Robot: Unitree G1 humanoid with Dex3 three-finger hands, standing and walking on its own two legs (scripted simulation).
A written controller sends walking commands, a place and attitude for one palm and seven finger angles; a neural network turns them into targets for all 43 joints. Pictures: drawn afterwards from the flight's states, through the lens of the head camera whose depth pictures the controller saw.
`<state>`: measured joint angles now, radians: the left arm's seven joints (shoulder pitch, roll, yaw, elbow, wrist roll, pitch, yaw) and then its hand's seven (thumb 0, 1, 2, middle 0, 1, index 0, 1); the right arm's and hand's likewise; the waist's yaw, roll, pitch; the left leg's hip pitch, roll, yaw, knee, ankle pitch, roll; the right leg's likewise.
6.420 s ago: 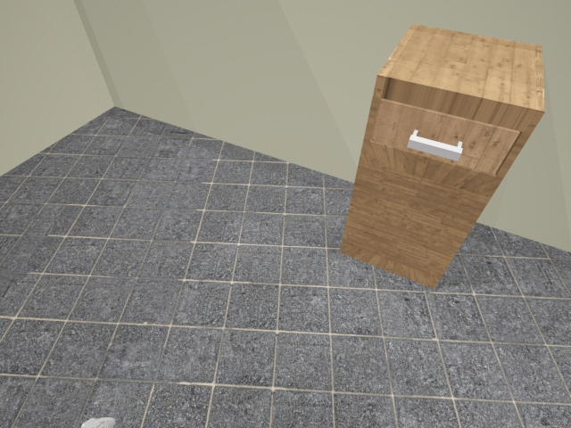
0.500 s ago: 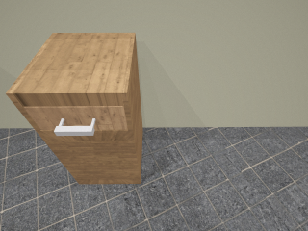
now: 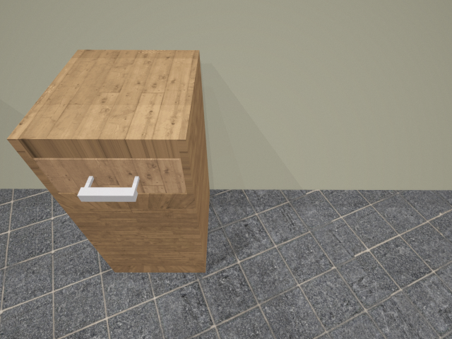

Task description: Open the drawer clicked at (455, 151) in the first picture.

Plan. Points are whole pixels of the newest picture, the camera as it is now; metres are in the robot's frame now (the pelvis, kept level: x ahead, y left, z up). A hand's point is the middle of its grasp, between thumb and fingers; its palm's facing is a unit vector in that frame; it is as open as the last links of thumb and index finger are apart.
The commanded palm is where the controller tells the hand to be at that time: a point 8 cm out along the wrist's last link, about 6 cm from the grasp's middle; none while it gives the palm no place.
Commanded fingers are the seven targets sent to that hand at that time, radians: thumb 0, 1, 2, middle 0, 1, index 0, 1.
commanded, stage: look again from close up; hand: left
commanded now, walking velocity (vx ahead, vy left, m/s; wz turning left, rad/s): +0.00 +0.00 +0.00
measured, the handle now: (110, 187) +0.47 +0.34 -0.09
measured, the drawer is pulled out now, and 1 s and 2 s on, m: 0.00 0.00 0.00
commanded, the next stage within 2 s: shuffle to correct the standing spot in 0.32 s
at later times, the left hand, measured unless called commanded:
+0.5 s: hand out of the picture -0.04 +0.16 -0.17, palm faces +0.06 -0.98 -0.18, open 7.4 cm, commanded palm none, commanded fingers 0.00 0.90 0.90 -0.20 -0.30 -0.20 -0.30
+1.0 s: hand out of the picture -0.03 +0.29 -0.18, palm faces +0.07 -0.96 -0.28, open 7.4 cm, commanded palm none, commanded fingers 0.00 0.90 0.90 -0.20 -0.30 -0.20 -0.30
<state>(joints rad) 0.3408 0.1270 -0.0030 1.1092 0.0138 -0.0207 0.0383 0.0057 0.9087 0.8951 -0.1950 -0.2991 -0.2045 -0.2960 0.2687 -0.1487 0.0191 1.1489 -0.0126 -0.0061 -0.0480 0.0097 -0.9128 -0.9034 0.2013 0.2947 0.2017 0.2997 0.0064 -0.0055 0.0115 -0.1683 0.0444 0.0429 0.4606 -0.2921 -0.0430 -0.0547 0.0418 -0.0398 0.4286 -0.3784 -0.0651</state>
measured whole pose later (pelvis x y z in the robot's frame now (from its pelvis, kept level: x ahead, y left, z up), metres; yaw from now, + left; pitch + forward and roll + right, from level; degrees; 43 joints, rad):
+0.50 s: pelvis +0.00 +0.00 +0.00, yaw +0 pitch +0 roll +1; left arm 0.35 0.12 0.00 1.11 0.01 -0.02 0.04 0.01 0.91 0.90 -0.19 -0.30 -0.20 -0.30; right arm 0.29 -0.14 0.02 1.15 -0.01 -0.01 -0.05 0.01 -0.91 -0.90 0.20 0.29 0.20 0.30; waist 0.01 -0.01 0.01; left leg -0.17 0.04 0.04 0.45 -0.28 -0.04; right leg -0.06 0.04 -0.04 0.42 -0.37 -0.06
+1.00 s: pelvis -0.04 +0.08 -0.01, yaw +1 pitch +0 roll +2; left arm 0.26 0.22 0.06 1.01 0.03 0.04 0.04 0.01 0.91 0.90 -0.19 -0.30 -0.20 -0.30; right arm 0.18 -0.18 -0.02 0.96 -0.03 0.02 -0.02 0.01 -0.91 -0.90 0.20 0.29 0.20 0.30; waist 0.02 -0.05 0.07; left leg -0.35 -0.03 0.09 0.58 -0.25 0.04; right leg -0.41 -0.05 0.00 1.10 -0.52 -0.03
